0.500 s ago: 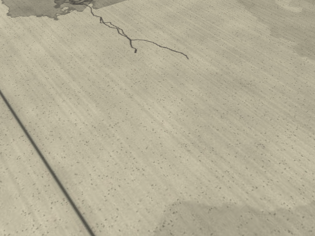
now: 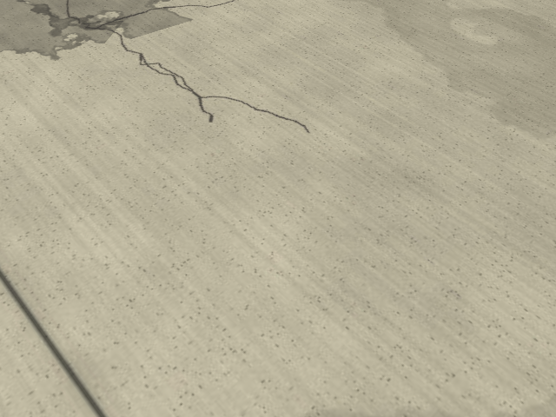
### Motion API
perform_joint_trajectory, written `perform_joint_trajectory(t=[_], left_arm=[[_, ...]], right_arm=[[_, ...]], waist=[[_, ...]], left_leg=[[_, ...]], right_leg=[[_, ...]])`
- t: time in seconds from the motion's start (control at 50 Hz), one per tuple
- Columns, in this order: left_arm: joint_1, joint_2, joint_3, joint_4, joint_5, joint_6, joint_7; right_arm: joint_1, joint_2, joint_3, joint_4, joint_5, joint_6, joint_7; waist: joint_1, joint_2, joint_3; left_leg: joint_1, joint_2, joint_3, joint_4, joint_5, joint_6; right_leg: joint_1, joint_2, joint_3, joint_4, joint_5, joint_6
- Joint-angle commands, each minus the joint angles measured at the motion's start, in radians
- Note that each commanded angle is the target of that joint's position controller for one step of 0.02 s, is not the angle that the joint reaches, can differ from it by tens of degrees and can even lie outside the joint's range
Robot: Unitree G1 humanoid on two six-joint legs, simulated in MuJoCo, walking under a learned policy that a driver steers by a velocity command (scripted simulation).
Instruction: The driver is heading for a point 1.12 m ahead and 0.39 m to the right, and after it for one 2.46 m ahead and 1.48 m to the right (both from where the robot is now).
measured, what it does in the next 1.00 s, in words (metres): walks ahead, turning right: right foot, then left foot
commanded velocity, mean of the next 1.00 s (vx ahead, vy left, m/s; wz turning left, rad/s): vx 0.97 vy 0.00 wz -0.64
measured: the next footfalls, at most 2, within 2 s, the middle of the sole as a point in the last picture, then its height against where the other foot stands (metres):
right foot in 0.34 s outside the picture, level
left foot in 0.76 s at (336, 302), level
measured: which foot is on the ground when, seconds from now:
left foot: down 0.00-0.34, up 0.36-0.74, down 0.76-1.00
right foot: up 0.00-0.32, down 0.34-0.78, up 0.80-1.00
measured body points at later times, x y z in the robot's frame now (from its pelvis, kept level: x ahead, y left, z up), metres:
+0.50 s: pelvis +0.36 -0.08 -0.02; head +0.39 -0.07 +0.43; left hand +0.48 +0.18 -0.17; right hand +0.41 -0.36 -0.12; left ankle +0.38 +0.11 -0.63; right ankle +0.35 -0.07 -0.74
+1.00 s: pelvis +0.80 -0.25 +0.00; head +0.81 -0.26 +0.45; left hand +1.10 -0.17 -0.09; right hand +0.59 -0.44 -0.14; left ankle +0.82 -0.14 -0.74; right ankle +0.76 -0.37 -0.66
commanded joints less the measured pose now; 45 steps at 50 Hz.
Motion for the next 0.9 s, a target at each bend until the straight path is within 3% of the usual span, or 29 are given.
perform_joint_trajectory(t=[0.02, 0.1, 0.16, 0.2, 0.26, 0.3, 0.32, 0.34, 0.36, 0.38, 0.4, 0.42, 0.44, 0.48, 0.5, 0.56, 0.6, 0.66, 0.68, 0.7, 0.72, 0.74, 0.76, 0.78, 0.8, 0.82, 0.84, 0.86, 0.9], left_arm=[[-0.049, 0.030, 0.007, -0.067, -0.004, 0.018, -0.022], [-0.199, 0.020, 0.002, -0.117, -0.015, 0.036, -0.027], [-0.303, 0.016, -0.008, -0.163, -0.007, 0.036, -0.037], [-0.339, 0.007, -0.019, -0.189, -0.007, 0.032, -0.040], [-0.264, 0.041, -0.017, -0.189, -0.018, 0.033, -0.026], [0.016, 0.110, 0.011, -0.127, -0.022, 0.037, -0.010], [0.212, 0.166, 0.041, -0.071, -0.022, 0.034, 0.003], [0.293, 0.197, 0.070, -0.034, -0.027, 0.030, 0.021], [0.179, 0.238, 0.076, -0.034, -0.029, 0.034, 0.031], [0.145, 0.300, 0.082, -0.063, -0.003, 0.045, 0.023], [0.179, 0.260, 0.080, -0.061, 0.003, 0.040, 0.032], [0.165, 0.201, 0.067, -0.050, 0.002, 0.030, 0.040], [0.126, 0.178, 0.057, -0.052, 0.005, 0.018, 0.046], [0.081, 0.152, 0.036, -0.069, -0.013, -0.013, 0.061], [0.086, 0.148, 0.030, -0.072, -0.024, -0.027, 0.060], [0.135, 0.177, 0.035, -0.078, -0.027, -0.050, 0.054], [0.185, 0.176, 0.038, -0.063, -0.033, -0.052, 0.046], [0.250, 0.171, 0.034, -0.035, -0.048, -0.061, 0.041], [0.242, 0.183, 0.033, -0.038, -0.044, -0.063, 0.041], [0.256, 0.202, 0.036, -0.029, -0.039, -0.066, 0.049], [0.241, 0.230, 0.041, -0.028, -0.023, -0.066, 0.054], [0.199, 0.263, 0.049, -0.031, -0.007, -0.062, 0.056], [0.108, 0.258, 0.050, -0.051, 0.012, -0.057, 0.056], [0.080, 0.129, 0.019, -0.083, 0.024, -0.064, 0.056], [0.317, 0.022, -0.013, -0.110, -0.063, -0.067, 0.045], [0.212, 0.113, -0.015, -0.088, -0.030, -0.057, 0.059], [0.095, 0.137, -0.008, -0.108, -0.019, -0.050, 0.047], [0.026, 0.127, -0.011, -0.130, -0.007, -0.047, 0.036], [0.007, 0.075, -0.028, -0.166, 0.013, -0.028, 0.010]], right_arm=[[0.045, -0.101, -0.014, -0.024, 0.003, -0.032, -0.008], [0.122, -0.079, -0.006, -0.004, -0.002, -0.040, -0.006], [0.169, -0.069, 0.001, 0.012, -0.001, -0.041, -0.023], [0.173, -0.086, 0.002, 0.018, 0.003, -0.036, -0.035], [0.165, -0.168, -0.011, 0.008, 0.006, -0.015, -0.061], [0.104, -0.240, -0.036, -0.026, -0.002, 0.015, -0.068], [0.054, -0.259, -0.046, -0.054, -0.006, 0.026, -0.056], [0.021, -0.238, -0.049, -0.063, -0.006, 0.030, -0.035], [-0.059, -0.071, -0.009, -0.127, -0.017, 0.010, -0.014], [-0.098, -0.076, -0.003, -0.267, 0.018, -0.021, -0.003], [-0.140, -0.131, -0.001, -0.275, 0.005, -0.049, -0.003], [-0.138, -0.152, -0.003, -0.270, 0.008, -0.059, -0.001], [-0.145, -0.148, 0.000, -0.265, -0.006, -0.052, -0.005], [-0.112, -0.129, 0.011, -0.262, -0.044, -0.006, 0.003], [-0.136, -0.121, 0.016, -0.279, -0.048, 0.012, 0.009], [-0.341, -0.111, 0.037, -0.380, -0.034, 0.025, 0.021], [-0.399, -0.084, 0.053, -0.402, -0.019, 0.020, 0.031], [-0.436, -0.085, 0.057, -0.419, -0.001, 0.013, 0.030], [-0.409, -0.097, 0.052, -0.411, 0.002, 0.016, 0.023], [-0.388, -0.128, 0.041, -0.415, -0.003, 0.009, 0.013], [-0.287, -0.183, 0.017, -0.391, 0.000, 0.003, 0.001], [-0.134, -0.234, -0.008, -0.346, 0.010, 0.002, -0.012], [0.085, -0.272, -0.030, -0.280, 0.018, 0.008, -0.029], [0.266, -0.332, -0.047, -0.243, -0.007, 0.012, -0.044], [0.178, -0.375, -0.060, -0.235, -0.035, 0.009, -0.020], [0.037, -0.252, -0.053, -0.270, -0.022, 0.014, 0.002], [-0.014, -0.178, -0.036, -0.265, -0.012, 0.009, 0.008], [-0.014, -0.129, -0.023, -0.236, -0.020, 0.007, 0.013], [0.039, -0.101, -0.007, -0.172, -0.015, -0.007, 0.006]], waist=[[0.005, 0.109, 0.116], [-0.020, 0.099, 0.185], [-0.030, 0.087, 0.238], [-0.018, 0.092, 0.243], [0.055, 0.149, 0.139], [0.198, 0.210, 0.004], [0.279, 0.202, -0.077], [0.307, 0.115, -0.095], [0.187, -0.119, 0.014], [0.117, -0.165, -0.098], [0.131, 0.000, -0.062], [0.089, 0.102, 0.024], [0.036, 0.171, 0.080], [-0.033, 0.182, 0.114], [-0.039, 0.168, 0.133], [0.011, 0.113, 0.197], [0.057, 0.061, 0.172], [0.112, 0.009, 0.114], [0.102, 0.005, 0.069], [0.087, -0.040, 0.058], [0.027, -0.063, -0.002], [-0.065, -0.074, -0.080], [-0.198, -0.059, -0.157], [-0.237, 0.115, -0.246], [-0.033, 0.485, -0.363], [-0.054, 0.197, -0.212], [-0.054, 0.068, -0.087], [-0.042, -0.014, -0.009], [0.006, 0.048, 0.052]], left_leg=[[0.114, 0.260, -0.209, -0.318, -0.119, -0.009], [0.124, 0.222, -0.021, -0.349, 0.088, -0.030], [0.201, 0.217, 0.065, -0.370, 0.260, -0.022], [0.248, 0.213, 0.131, -0.345, 0.517, -0.033], [0.328, 0.239, 0.187, -0.138, 1.310, -0.047], [0.320, 0.281, 0.164, 0.212, 1.524, -0.019], [0.218, 0.293, 0.125, 0.481, 1.412, 0.016], [0.010, 0.202, 0.114, 0.833, 0.874, 0.023], [-0.382, 0.024, 0.035, 1.151, -0.134, 0.013], [-0.702, -0.063, -0.177, 1.280, -0.156, -0.023], [-0.764, 0.018, -0.251, 1.211, -0.094, -0.010], [-0.729, 0.053, -0.253, 1.116, -0.044, -0.012], [-0.666, 0.082, -0.248, 1.047, -0.040, -0.029], [-0.569, 0.127, -0.246, 0.954, -0.050, -0.074], [-0.548, 0.141, -0.228, 0.890, -0.061, -0.094], [-0.488, 0.130, -0.150, 0.598, 0.109, -0.119], [-0.394, 0.089, -0.114, 0.369, 0.321, -0.087], [-0.288, 0.030, -0.081, 0.186, 0.488, -0.020], [-0.256, -0.006, -0.072, 0.175, 0.464, -0.004], [-0.221, -0.022, -0.081, 0.135, 0.407, 0.016], [-0.133, -0.043, -0.109, 0.113, 0.334, 0.032], [-0.002, -0.038, -0.126, 0.103, 0.285, 0.044], [0.218, 0.003, -0.129, 0.110, 0.225, 0.051], [0.437, 0.185, -0.334, 0.187, -0.032, 0.067], [0.620, 0.437, -0.996, -0.055, -0.133, 0.236], [0.483, 0.364, -0.967, -0.144, -0.371, 0.229], [0.321, 0.327, -0.803, -0.157, -0.330, 0.218], [0.194, 0.281, -0.693, -0.172, -0.225, 0.194], [0.058, 0.230, -0.559, -0.207, -0.161, 0.169]], right_leg=[[-0.292, -0.061, 0.020, 0.090, 0.117, 0.017], [-0.324, -0.037, -0.056, -0.027, 0.206, 0.005], [-0.340, -0.039, -0.138, -0.190, 0.197, -0.015], [-0.265, -0.018, -0.207, -0.324, 0.171, -0.043], [-0.010, 0.100, -0.311, -0.431, 0.106, -0.109], [0.249, 0.147, -0.296, -0.428, -0.025, -0.152], [0.468, 0.157, -0.231, -0.481, -0.116, -0.186], [0.679, 0.126, -0.113, -0.595, -0.164, -0.219], [0.730, -0.039, 0.212, -0.604, -0.163, -0.256], [0.913, -0.161, 0.708, -0.826, -0.257, -0.427], [0.890, -0.215, 0.757, -0.965, -0.350, -0.380], [0.754, -0.197, 0.695, -0.996, -0.305, -0.342], [0.621, -0.155, 0.603, -1.001, -0.200, -0.304], [0.430, -0.074, 0.459, -1.005, -0.080, -0.277], [0.352, -0.044, 0.418, -1.017, -0.055, -0.271], [0.212, 0.039, 0.322, -1.056, 0.160, -0.238], [0.251, 0.073, 0.250, -1.039, 0.376, -0.181], [0.428, 0.026, 0.235, -1.042, 0.640, -0.125], [0.504, 0.020, 0.215, -0.993, 0.839, -0.107], [0.577, -0.011, 0.235, -0.905, 0.987, -0.090], [0.646, -0.038, 0.256, -0.774, 1.076, -0.071], [0.658, -0.042, 0.251, -0.603, 1.073, -0.061], [0.544, -0.001, 0.212, -0.359, 0.948, -0.055], [0.316, 0.084, 0.157, 0.067, 0.329, -0.047], [-0.002, 0.221, 0.128, 0.336, -0.274, 0.005], [-0.111, 0.108, 0.109, 0.298, -0.156, -0.023], [-0.105, 0.069, 0.099, 0.242, -0.082, -0.023], [-0.087, 0.045, 0.091, 0.190, -0.070, -0.026], [-0.073, 0.012, 0.112, 0.129, -0.083, -0.021]])
Keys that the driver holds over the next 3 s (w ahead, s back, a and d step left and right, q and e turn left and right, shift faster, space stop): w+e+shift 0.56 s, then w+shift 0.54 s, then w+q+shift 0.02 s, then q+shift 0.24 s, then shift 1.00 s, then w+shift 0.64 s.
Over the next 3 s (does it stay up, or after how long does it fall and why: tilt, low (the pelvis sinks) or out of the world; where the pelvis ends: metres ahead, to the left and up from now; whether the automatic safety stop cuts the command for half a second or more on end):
stays up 1.54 -0.65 0.00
